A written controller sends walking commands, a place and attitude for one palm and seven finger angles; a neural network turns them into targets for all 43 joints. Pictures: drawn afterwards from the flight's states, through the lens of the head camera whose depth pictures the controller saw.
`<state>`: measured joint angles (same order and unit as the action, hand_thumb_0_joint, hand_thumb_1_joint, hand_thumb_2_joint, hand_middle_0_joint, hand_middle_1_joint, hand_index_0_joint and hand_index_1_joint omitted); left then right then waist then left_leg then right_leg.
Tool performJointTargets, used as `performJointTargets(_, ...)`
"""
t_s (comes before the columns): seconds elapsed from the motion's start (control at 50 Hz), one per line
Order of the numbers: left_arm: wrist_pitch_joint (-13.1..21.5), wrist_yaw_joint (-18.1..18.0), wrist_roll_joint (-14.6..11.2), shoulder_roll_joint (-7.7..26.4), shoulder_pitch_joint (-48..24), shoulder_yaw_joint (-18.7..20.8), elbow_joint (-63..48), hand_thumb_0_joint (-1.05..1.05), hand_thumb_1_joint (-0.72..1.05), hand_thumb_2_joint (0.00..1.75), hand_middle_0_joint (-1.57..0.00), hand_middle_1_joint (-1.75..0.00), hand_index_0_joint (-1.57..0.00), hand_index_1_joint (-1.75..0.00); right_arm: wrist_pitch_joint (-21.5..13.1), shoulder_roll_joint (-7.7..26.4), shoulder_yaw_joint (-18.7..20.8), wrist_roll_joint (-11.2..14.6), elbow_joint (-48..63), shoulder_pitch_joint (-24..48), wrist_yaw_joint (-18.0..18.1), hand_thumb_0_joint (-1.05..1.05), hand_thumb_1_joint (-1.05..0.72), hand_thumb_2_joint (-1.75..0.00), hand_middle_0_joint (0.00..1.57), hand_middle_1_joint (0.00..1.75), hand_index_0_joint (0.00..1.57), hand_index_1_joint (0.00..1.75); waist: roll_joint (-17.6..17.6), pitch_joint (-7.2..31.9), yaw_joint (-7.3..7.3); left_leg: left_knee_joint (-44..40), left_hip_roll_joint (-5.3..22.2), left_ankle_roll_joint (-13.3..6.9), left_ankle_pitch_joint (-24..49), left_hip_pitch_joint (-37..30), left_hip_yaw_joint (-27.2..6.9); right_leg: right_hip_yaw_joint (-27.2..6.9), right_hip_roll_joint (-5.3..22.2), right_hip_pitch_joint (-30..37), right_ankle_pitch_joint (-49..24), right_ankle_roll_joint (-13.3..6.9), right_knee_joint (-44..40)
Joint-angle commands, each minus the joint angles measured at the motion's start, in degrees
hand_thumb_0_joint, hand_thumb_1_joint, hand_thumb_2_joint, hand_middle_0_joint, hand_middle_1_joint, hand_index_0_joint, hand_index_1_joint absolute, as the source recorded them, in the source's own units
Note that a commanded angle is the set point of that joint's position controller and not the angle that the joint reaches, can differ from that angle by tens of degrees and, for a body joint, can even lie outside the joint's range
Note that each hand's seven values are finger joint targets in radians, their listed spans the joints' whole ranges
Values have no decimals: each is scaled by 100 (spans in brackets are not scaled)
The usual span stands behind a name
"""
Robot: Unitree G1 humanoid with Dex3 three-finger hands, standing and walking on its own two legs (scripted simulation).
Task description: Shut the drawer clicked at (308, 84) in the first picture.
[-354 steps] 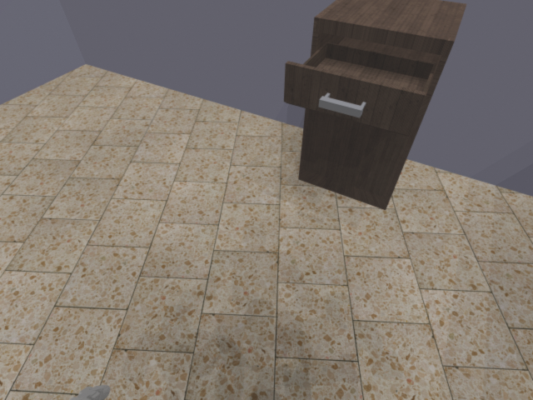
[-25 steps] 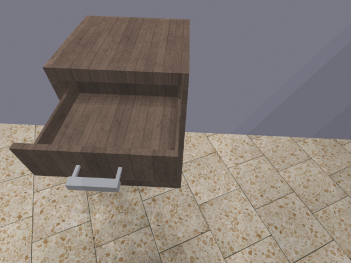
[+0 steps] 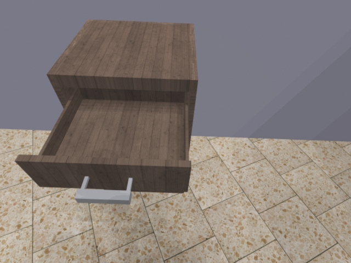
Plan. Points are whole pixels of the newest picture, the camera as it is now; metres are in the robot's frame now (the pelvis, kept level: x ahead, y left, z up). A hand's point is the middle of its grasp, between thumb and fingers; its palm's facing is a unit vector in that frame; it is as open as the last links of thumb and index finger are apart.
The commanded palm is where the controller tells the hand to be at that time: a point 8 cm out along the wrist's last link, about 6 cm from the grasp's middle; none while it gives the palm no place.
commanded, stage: come to a stop and stand still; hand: left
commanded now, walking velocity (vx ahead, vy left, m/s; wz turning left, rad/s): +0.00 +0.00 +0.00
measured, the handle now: (106, 188) +0.31 +0.20 -0.05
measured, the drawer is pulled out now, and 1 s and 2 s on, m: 0.30 0.30 0.30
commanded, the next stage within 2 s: look again from close up in 1.18 s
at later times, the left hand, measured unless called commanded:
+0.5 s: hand out of the picture +0.01 +0.17 -0.16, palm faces +0.00 -0.98 -0.22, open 7.4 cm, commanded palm none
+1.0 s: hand out of the picture +0.01 +0.13 -0.16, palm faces +0.00 -0.98 -0.19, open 7.4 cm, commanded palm none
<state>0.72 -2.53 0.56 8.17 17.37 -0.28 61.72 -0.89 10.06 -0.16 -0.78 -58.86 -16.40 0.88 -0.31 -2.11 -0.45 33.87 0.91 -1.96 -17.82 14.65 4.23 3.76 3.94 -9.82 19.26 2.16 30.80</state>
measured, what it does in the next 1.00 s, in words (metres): stands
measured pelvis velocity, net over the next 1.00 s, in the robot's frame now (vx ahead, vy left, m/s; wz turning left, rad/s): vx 0.01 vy -0.04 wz -0.03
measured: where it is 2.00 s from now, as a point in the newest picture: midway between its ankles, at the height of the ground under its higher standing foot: outside the picture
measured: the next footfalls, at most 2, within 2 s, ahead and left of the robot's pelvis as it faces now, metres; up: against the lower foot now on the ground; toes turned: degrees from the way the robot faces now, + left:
none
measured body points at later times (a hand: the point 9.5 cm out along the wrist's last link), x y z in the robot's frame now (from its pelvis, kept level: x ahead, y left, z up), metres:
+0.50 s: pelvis +0.01 -0.01 +0.01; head +0.01 -0.01 +0.46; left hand +0.01 +0.23 -0.15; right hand +0.01 -0.23 -0.16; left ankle +0.00 +0.09 -0.73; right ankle -0.03 -0.15 -0.73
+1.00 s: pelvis +0.01 -0.04 +0.01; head +0.01 -0.05 +0.46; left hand +0.01 +0.18 -0.15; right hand +0.00 -0.26 -0.15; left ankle +0.00 +0.09 -0.73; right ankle -0.03 -0.15 -0.73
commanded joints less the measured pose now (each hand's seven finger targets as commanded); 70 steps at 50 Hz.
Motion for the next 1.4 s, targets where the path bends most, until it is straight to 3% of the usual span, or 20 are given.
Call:
performJointTargets(0.0,-6,-34,26,550,352,76,-296,0,90,90,-20,-30,-20,-30,-64,602,98,27,270,-265,63,0,-90,-90,20,30,20,30,-510,-106,65,-963,734,-229,2026,-38,-901,-110,-25,-143,-291,-336,-323)
performJointTargets(0.06,-58,3,54,571,273,60,-363,0,90,90,-20,-30,-20,-30,-16,622,97,17,308,-220,20,0,-90,-90,20,30,20,30,-69,-675,29,-1327,552,-135,233,379,-867,-223,54,-439,-59,-365,-529)
performJointTargets(0.08,-64,12,58,600,254,61,-403,0,90,90,-20,-30,-20,-30,-13,649,97,15,312,-239,8,0,-90,-90,20,30,20,30,-20,-727,29,-1451,546,-131,-20,428,-907,-233,53,-458,-33,-356,-528)
performJointTargets(0.12,-73,27,59,618,322,73,-431,0,90,90,-20,-30,-20,-30,-30,727,119,-6,294,-231,-5,0,-90,-90,20,30,20,30,-256,-544,77,-1682,629,-155,-184,301,-1024,-185,28,-433,-44,-332,-397)
performJointTargets(0.28,-11,23,43,728,388,62,-455,0,90,90,-20,-30,-20,-30,-86,707,104,22,181,-244,-8,0,-90,-90,20,30,20,30,131,-25,97,-1317,552,-141,1086,-358,-669,-343,206,-303,-756,-293,-600)
performJointTargets(0.34,-11,17,31,771,357,74,-433,0,90,90,-20,-30,-20,-30,-93,691,101,28,96,-281,-1,0,-90,-90,20,30,20,30,72,43,76,-1214,548,-110,1508,-491,-576,-338,213,-293,-924,-281,-576)
performJointTargets(0.54,14,2,26,717,409,60,-283,0,90,90,-20,-30,-20,-30,-83,528,79,46,-162,-304,21,0,-90,-90,20,30,20,30,96,-171,70,-1149,524,-63,1559,-547,-442,-433,248,-359,-1201,-310,-743)
performJointTargets(0.98,92,1,23,667,476,44,-148,0,90,90,-20,-30,-20,-30,-70,354,43,52,-453,-322,47,0,-90,-90,20,30,20,30,147,-76,53,-1148,573,62,1493,-716,-287,-594,272,-232,-1733,-414,-990)
performJointTargets(1.12,79,5,24,629,486,34,-144,0,90,90,-20,-30,-20,-30,-43,327,31,53,-487,-329,49,0,-90,-90,20,30,20,30,173,-325,59,-1195,570,90,1266,-633,-276,-610,234,-371,-1480,-422,-1099)
performJointTargets(1.22,80,6,17,611,522,42,-139,0,90,90,-20,-30,-20,-30,-55,307,25,49,-523,-361,58,0,-90,-90,20,30,20,30,18,-252,68,-1187,588,99,1349,-672,-257,-617,219,-336,-1473,-434,-1112)
performJointTargets(1.38,86,4,18,557,562,44,-117,0,90,90,-20,-30,-20,-30,-68,265,25,53,-545,-399,65,0,-90,-90,20,30,20,30,83,-216,62,-1212,618,91,1353,-709,-254,-642,207,-356,-1471,-449,-1120)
